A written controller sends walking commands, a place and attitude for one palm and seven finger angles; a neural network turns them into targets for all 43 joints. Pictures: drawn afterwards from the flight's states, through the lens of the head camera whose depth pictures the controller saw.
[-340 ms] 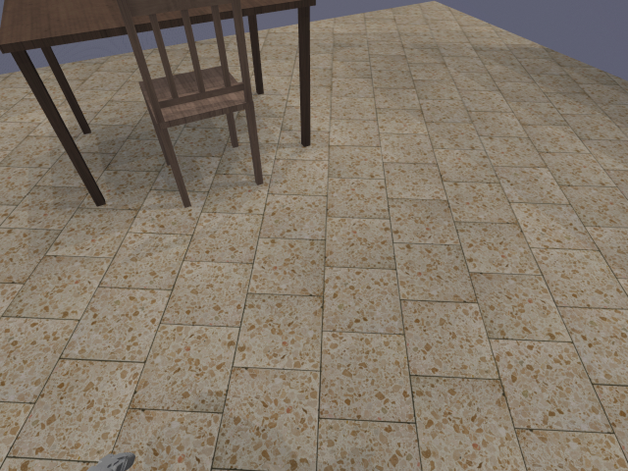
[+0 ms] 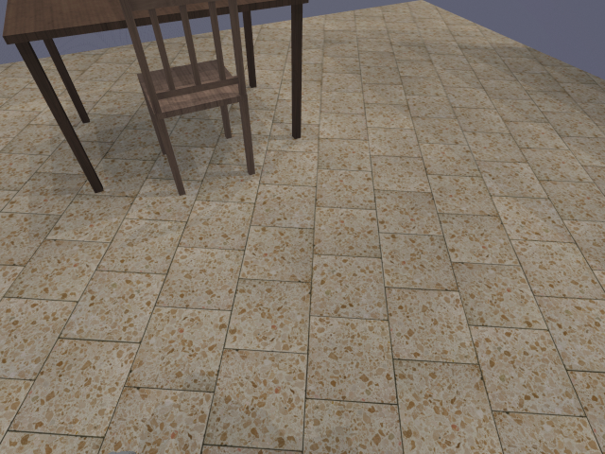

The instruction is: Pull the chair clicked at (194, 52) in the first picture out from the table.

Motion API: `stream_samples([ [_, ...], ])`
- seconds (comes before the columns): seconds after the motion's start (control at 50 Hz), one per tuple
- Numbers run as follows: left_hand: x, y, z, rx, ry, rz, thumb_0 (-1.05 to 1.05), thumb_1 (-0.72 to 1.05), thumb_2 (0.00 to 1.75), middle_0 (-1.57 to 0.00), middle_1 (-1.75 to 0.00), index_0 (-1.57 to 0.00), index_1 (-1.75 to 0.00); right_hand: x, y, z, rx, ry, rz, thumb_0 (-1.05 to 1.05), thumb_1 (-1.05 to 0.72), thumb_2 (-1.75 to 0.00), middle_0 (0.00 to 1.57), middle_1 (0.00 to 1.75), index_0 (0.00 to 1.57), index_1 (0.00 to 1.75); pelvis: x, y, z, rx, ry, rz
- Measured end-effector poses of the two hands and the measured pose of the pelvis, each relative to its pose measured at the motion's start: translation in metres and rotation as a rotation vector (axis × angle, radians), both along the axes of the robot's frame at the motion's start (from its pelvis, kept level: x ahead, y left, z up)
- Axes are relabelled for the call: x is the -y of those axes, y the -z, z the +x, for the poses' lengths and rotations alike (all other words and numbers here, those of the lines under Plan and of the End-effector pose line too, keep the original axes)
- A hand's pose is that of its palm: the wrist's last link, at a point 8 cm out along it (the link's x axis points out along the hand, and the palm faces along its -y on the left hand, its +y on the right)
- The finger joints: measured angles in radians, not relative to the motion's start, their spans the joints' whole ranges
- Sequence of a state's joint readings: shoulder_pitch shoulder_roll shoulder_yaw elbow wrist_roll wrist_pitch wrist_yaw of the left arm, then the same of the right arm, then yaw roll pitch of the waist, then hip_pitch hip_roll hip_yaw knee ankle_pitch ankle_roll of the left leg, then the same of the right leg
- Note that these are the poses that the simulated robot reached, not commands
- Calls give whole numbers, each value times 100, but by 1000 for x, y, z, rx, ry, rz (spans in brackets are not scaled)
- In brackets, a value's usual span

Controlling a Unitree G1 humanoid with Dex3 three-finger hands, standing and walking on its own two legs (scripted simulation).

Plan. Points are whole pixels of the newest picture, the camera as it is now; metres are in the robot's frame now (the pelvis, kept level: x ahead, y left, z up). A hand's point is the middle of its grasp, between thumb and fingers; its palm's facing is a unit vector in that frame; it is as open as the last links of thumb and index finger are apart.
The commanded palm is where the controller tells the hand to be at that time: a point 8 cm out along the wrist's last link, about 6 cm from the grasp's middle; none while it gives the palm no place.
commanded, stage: stand and wait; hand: left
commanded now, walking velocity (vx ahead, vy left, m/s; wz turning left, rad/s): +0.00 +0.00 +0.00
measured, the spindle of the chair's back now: (190, 47) +1.48 +0.52 -0.09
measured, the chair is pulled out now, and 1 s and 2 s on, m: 0.00 0.00 0.00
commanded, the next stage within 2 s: look at it before walking up in 0.48 s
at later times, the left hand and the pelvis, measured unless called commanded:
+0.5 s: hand out of the picture +0.07 +0.25 -0.15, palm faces -0.04 -0.95 -0.32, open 7.4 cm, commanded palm none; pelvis +0.00 +0.01 +0.00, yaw +0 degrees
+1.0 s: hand out of the picture +0.07 +0.25 -0.15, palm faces -0.04 -0.94 -0.33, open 7.4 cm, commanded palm none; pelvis +0.00 +0.01 +0.01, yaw +0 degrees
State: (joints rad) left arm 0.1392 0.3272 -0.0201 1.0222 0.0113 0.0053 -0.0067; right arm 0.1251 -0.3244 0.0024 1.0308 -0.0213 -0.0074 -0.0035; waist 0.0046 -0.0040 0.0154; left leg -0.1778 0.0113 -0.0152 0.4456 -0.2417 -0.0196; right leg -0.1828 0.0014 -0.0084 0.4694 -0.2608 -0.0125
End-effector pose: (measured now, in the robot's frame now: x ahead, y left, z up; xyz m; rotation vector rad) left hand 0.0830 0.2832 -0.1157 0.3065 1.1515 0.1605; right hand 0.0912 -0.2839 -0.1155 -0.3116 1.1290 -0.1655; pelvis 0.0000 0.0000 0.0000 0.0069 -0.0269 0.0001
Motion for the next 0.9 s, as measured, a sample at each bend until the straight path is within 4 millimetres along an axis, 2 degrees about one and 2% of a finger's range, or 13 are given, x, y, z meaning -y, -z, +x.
stream_samples([
  [0.16, -7, 3, -20, -61, -20, 9, 0, 90, 90, -20, -30, -21, -30, 4, 2, -20, -62, 25, -11, 1, -91, -90, 20, 30, 20, 30, -2, -2, -2, 1, 2, -2],
  [0.32, -12, 3, -24, -74, -23, 12, 0, 90, 90, -20, -30, -21, -30, 6, 1, -30, -88, 40, -19, 1, -91, -90, 20, 30, 20, 30, -4, -3, -2, 4, 4, -3],
  [0.62, -13, 2, -12, -45, -7, 5, 0, 90, 90, -20, -30, -21, -30, 0, -2, -26, -73, 40, -13, 1, -91, -90, 20, 30, 20, 30, -8, -4, -3, 3, 6, -3],
  [0.9, -15, 1, -14, -57, -12, 7, 0, 90, 90, -20, -30, -21, -30, -2, -2, -22, -75, 38, -11, 1, -91, -90, 20, 30, 20, 30, -10, -5, 0, 4, 5, -3],
])
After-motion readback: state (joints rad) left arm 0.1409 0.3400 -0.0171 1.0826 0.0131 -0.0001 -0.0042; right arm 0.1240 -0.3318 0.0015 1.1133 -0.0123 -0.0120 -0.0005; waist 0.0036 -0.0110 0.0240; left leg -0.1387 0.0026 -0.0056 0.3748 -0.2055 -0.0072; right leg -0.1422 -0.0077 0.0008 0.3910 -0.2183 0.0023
